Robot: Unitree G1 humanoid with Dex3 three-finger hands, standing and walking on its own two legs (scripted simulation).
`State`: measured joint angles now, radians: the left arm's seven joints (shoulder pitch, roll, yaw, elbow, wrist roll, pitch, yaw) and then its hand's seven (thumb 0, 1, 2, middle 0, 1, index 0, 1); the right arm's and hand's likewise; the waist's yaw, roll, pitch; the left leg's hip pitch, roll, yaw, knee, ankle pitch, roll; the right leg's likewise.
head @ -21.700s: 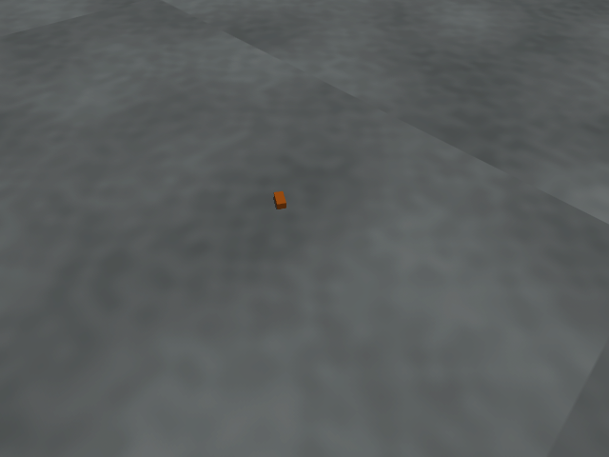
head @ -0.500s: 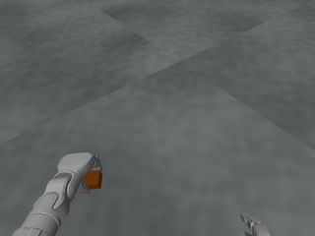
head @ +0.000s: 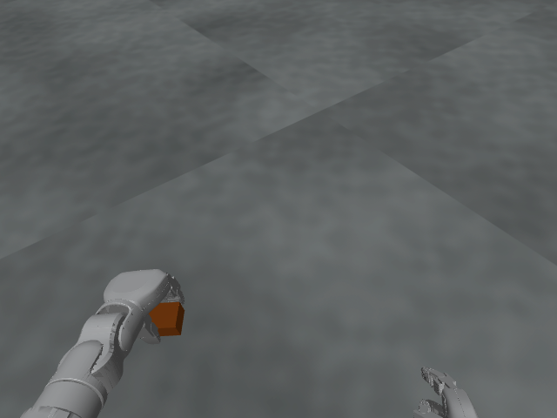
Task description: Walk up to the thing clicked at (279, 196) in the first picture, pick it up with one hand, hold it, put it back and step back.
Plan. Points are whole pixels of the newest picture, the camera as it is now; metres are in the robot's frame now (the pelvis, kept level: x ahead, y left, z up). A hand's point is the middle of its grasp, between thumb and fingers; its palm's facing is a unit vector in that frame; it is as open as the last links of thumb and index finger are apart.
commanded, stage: hold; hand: left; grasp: from above
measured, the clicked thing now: (155, 319) +0.30 +0.22 -0.07
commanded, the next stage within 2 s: crouch in 0.38 s
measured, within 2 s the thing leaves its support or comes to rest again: neither
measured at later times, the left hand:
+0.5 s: hand (147, 312) +0.30 +0.22 -0.03, palm faces -0.45 -0.05 -0.89, open 7.2 cm
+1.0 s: hand (164, 332) +0.32 +0.24 -0.16, palm faces -0.43 +0.03 -0.90, open 7.2 cm
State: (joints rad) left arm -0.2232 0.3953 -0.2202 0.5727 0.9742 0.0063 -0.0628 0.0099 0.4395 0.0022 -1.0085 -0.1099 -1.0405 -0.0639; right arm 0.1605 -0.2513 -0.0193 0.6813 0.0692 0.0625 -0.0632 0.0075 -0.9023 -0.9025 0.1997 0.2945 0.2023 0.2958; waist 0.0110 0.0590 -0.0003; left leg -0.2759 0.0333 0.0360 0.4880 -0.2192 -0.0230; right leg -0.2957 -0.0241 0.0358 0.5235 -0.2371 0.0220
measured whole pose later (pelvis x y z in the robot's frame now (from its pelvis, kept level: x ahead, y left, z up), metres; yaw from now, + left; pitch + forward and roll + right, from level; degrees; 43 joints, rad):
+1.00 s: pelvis -0.02 +0.00 -0.07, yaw +1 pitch +16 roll -1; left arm -0.49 0.38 -0.17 1.07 1.16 -0.08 0.29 0.01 0.40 0.04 -1.05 -0.07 -1.07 -0.04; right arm 0.21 -0.27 -0.07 0.71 0.00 0.05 -0.02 0.00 -0.90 -0.90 0.20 0.29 0.20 0.30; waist -0.06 0.00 -0.10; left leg -0.87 0.04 -0.01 1.01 -0.41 -0.02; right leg -0.86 -0.02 0.01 1.00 -0.41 0.03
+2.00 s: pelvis -0.06 +0.01 -0.38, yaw -3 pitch +37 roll -6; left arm -0.91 0.64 0.06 1.34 1.25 -0.17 0.35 0.00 0.43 0.07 -0.97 -0.16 -1.01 -0.11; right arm 0.15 -0.26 -0.01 0.73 -0.11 -0.05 0.10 0.00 -0.90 -0.90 0.20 0.29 0.20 0.30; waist -0.20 0.01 -0.11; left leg -2.17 0.01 -0.12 2.20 -0.68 -0.03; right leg -2.10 0.00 -0.02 2.14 -0.68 0.05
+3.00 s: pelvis -0.06 +0.01 -0.45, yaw -6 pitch +33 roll -10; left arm -1.00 0.81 0.11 1.56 1.33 -0.26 0.45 0.00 0.40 0.09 -1.02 -0.11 -1.04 -0.09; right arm 0.14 -0.27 0.11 0.73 -0.18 -0.06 0.14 0.00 -0.91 -0.90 0.20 0.29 0.20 0.30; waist -0.28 -0.05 0.00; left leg -2.36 0.00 -0.19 2.46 -0.69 -0.03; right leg -2.26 0.03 -0.06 2.36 -0.68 0.06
